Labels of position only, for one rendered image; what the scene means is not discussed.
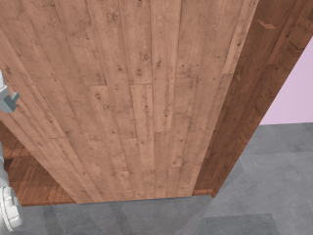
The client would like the robot left hand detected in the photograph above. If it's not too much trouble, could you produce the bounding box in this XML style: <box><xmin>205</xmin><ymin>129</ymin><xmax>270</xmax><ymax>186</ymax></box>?
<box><xmin>0</xmin><ymin>70</ymin><xmax>10</xmax><ymax>102</ymax></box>

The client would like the robot left forearm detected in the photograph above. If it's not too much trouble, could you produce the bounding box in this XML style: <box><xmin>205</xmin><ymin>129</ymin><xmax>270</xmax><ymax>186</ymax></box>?
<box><xmin>0</xmin><ymin>141</ymin><xmax>10</xmax><ymax>187</ymax></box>

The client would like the wardrobe door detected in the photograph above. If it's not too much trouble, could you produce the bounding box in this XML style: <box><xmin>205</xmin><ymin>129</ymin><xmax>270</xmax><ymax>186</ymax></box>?
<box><xmin>193</xmin><ymin>0</ymin><xmax>310</xmax><ymax>190</ymax></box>
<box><xmin>0</xmin><ymin>0</ymin><xmax>259</xmax><ymax>204</ymax></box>

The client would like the handle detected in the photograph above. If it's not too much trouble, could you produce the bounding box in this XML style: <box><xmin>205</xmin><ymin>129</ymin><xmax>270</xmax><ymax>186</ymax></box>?
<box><xmin>237</xmin><ymin>23</ymin><xmax>276</xmax><ymax>93</ymax></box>
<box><xmin>0</xmin><ymin>92</ymin><xmax>21</xmax><ymax>113</ymax></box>

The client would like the left robot upper arm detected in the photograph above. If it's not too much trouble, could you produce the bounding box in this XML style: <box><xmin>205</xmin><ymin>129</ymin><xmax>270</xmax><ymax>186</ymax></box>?
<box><xmin>0</xmin><ymin>186</ymin><xmax>24</xmax><ymax>235</ymax></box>

